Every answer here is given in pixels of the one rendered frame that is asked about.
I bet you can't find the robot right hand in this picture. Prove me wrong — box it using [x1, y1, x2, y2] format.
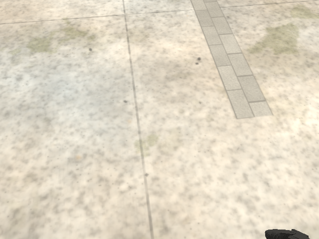
[265, 229, 310, 239]

